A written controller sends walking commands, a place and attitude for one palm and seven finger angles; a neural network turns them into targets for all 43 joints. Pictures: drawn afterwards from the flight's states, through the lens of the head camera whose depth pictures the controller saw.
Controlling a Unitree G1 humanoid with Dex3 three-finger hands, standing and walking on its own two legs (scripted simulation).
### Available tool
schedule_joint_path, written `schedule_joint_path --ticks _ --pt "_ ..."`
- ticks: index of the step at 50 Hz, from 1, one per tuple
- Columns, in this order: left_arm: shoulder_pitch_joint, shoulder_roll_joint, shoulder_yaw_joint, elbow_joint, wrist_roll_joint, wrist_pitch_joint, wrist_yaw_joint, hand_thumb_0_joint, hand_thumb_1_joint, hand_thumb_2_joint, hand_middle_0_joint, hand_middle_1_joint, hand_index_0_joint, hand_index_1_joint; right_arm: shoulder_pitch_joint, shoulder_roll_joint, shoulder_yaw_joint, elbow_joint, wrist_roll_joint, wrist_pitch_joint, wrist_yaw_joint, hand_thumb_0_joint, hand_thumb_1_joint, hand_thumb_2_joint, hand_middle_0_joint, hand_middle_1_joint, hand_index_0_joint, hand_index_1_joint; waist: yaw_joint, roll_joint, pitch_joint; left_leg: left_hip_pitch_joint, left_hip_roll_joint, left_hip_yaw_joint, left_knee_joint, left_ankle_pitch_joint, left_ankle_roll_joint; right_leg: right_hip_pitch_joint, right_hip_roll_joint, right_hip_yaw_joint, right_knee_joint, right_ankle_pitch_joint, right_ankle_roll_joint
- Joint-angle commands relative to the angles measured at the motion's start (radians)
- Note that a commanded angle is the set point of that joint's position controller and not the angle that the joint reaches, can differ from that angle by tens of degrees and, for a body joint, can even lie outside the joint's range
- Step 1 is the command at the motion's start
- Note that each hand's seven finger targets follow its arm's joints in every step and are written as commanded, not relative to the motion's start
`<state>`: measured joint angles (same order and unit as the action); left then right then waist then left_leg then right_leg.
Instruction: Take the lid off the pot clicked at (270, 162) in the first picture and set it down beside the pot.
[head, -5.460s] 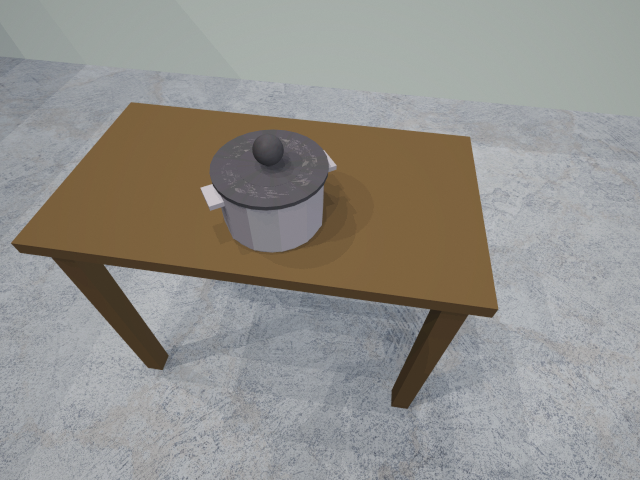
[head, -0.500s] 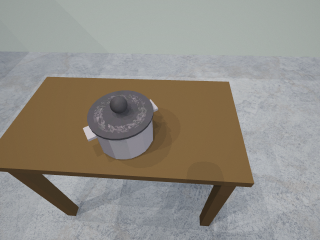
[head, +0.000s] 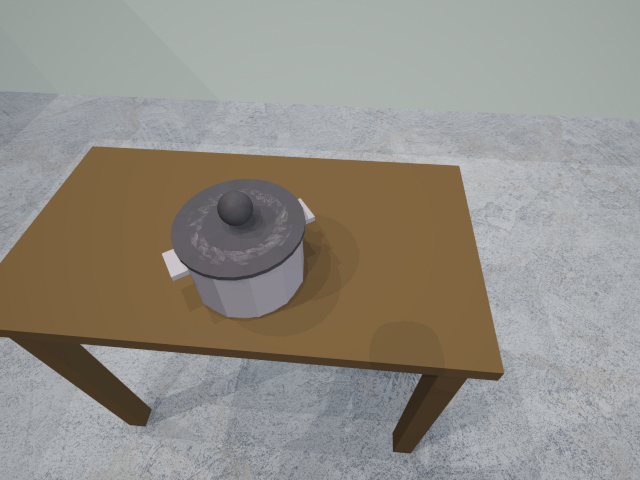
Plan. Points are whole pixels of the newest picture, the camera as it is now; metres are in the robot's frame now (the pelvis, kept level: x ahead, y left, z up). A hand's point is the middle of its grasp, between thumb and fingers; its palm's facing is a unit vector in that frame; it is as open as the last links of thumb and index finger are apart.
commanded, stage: look again from close up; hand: left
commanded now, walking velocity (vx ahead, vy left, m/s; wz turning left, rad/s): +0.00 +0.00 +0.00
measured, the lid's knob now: (235, 208) +0.47 +0.16 +0.06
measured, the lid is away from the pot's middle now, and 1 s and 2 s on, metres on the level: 0.00 0.00 0.00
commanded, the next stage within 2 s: lift the closed hand beside the body in 0.90 s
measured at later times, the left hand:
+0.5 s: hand out of the picture -0.01 +0.18 -0.17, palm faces +0.02 -0.98 -0.19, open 7.3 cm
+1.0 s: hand out of the picture -0.02 +0.18 -0.18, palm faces +0.02 -0.99 -0.16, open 7.3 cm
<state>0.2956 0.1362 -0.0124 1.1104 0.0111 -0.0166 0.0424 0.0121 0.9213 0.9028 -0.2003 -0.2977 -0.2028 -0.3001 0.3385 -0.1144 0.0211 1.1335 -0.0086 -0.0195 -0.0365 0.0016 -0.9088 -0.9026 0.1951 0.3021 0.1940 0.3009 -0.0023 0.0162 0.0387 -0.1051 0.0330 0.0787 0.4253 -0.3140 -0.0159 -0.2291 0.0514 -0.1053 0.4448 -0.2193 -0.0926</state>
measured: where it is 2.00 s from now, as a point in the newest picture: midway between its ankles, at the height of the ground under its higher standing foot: outside the picture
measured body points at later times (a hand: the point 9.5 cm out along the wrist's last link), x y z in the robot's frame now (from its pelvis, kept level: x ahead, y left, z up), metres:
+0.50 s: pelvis +0.00 +0.01 +0.00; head +0.02 +0.01 +0.45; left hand -0.01 +0.23 -0.16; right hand -0.05 -0.18 -0.16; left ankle -0.06 +0.12 -0.74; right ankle +0.02 -0.06 -0.74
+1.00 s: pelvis +0.00 +0.03 +0.00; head +0.02 +0.03 +0.45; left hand -0.02 +0.23 -0.16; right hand -0.04 -0.16 -0.16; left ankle -0.06 +0.12 -0.74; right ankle +0.02 -0.06 -0.74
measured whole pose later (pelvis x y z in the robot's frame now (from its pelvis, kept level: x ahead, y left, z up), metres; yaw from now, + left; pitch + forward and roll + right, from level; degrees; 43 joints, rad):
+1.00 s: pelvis +0.00 +0.03 +0.00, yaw +0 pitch +0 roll +0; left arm 0.32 0.11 -0.02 1.12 0.01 -0.02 0.05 0.01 0.91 0.90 -0.20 -0.30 -0.20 -0.30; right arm 0.35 -0.08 0.03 1.16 0.00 -0.03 -0.04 0.00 -0.91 -0.90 0.20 0.30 0.19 0.30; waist 0.00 0.00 0.04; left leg -0.09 0.00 0.09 0.42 -0.32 0.02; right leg -0.22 0.02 -0.09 0.45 -0.22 -0.06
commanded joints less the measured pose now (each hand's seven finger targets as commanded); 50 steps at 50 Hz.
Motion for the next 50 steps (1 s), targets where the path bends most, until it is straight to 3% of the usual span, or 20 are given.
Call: schedule_joint_path --ticks 1,10,17,22,27,31,37,41,49,50 --pt "0.069 0.102 0.018 -0.024 -0.002 -0.012 0.005 0.000 0.900 0.900 -0.200 -0.300 -0.200 -0.300 0.127 -0.055 -0.012 0.003 0.002 -0.009 -0.004 0.000 -0.900 -0.900 0.200 0.300 0.200 0.300 -0.002 -0.011 0.031 -0.072 0.069 -0.061 -0.061 0.100 0.038 0.039 -0.187 0.204 -0.109 0.155 0.025" --pt "0.079 0.094 0.015 -0.022 -0.003 -0.011 0.004 0.000 0.900 0.900 -0.200 -0.300 -0.200 -0.300 0.130 -0.051 -0.010 0.008 0.004 -0.013 -0.006 0.000 -0.900 -0.900 0.200 0.300 0.200 0.300 0.000 0.006 0.035 -0.074 0.076 -0.070 -0.070 0.127 0.040 0.044 -0.184 0.187 -0.094 0.172 0.021" --pt "0.084 0.090 0.014 -0.019 -0.004 -0.007 0.003 0.000 0.900 0.900 -0.200 -0.300 -0.200 -0.300 0.134 -0.043 -0.009 0.012 0.004 -0.012 -0.006 0.000 -0.900 -0.900 0.200 0.300 0.200 0.300 0.004 -0.009 0.064 -0.082 0.078 -0.075 -0.083 0.101 0.048 0.021 -0.177 0.184 -0.108 0.093 0.017" --pt "0.091 0.084 0.014 -0.019 -0.004 -0.010 0.004 0.000 0.900 0.900 -0.200 -0.300 -0.200 -0.300 0.138 -0.041 -0.009 0.016 0.005 -0.017 -0.007 0.000 -0.900 -0.900 0.200 0.300 0.200 0.300 0.005 -0.001 0.034 -0.072 0.081 -0.079 -0.082 0.143 0.050 0.044 -0.178 0.176 -0.087 0.155 0.016" --pt "0.095 0.077 0.011 -0.015 -0.003 -0.007 0.005 0.000 0.900 0.900 -0.200 -0.300 -0.200 -0.300 0.138 -0.038 -0.008 0.021 0.006 -0.015 -0.009 0.000 -0.900 -0.900 0.200 0.300 0.200 0.300 0.004 -0.020 0.064 -0.085 0.083 -0.079 -0.085 0.126 0.050 0.031 -0.179 0.172 -0.089 0.141 0.018" --pt "0.099 0.071 0.011 -0.015 -0.004 -0.006 0.005 0.000 0.900 0.900 -0.200 -0.300 -0.200 -0.300 0.145 -0.039 -0.007 0.022 0.005 -0.019 -0.008 0.000 -0.900 -0.900 0.200 0.300 0.200 0.300 0.002 0.019 0.052 -0.076 0.082 -0.085 -0.086 0.142 0.052 0.023 -0.176 0.175 -0.076 0.127 0.015" --pt "0.108 0.067 0.008 -0.008 -0.004 -0.007 0.005 0.000 0.900 0.900 -0.200 -0.300 -0.200 -0.300 0.138 -0.039 -0.009 0.021 0.008 -0.021 -0.011 0.000 -0.900 -0.900 0.200 0.300 0.200 0.300 0.005 -0.019 0.048 -0.068 0.088 -0.089 -0.087 0.172 0.058 0.033 -0.177 0.167 -0.070 0.172 0.016" --pt "0.116 0.061 0.007 -0.008 -0.003 -0.010 0.007 0.000 0.900 0.900 -0.200 -0.300 -0.200 -0.300 0.141 -0.038 -0.008 0.025 0.008 -0.023 -0.011 0.000 -0.900 -0.900 0.200 0.300 0.200 0.300 0.002 -0.001 0.039 -0.058 0.085 -0.089 -0.080 0.191 0.056 0.034 -0.180 0.171 -0.063 0.193 0.017" --pt "0.120 0.057 0.005 -0.005 -0.003 -0.005 0.007 0.000 0.900 0.900 -0.200 -0.300 -0.200 -0.300 0.135 -0.037 -0.007 0.027 0.008 -0.021 -0.011 0.000 -0.900 -0.900 0.200 0.300 0.200 0.300 0.004 0.005 0.070 -0.076 0.086 -0.091 -0.090 0.154 0.059 0.014 -0.177 0.173 -0.071 0.137 0.020" --pt "0.180 0.108 0.019 0.037 0.007 -0.026 0.040 0.000 0.900 0.900 -0.200 -0.300 -0.200 -0.300 -0.029 -0.103 -0.026 -0.056 0.010 -0.020 -0.002 0.000 -0.900 -0.900 0.200 0.300 0.200 0.300 0.047 -0.038 0.060 -0.159 0.080 -0.036 0.111 0.182 0.026 0.053 -0.218 0.201 -0.022 0.626 0.075"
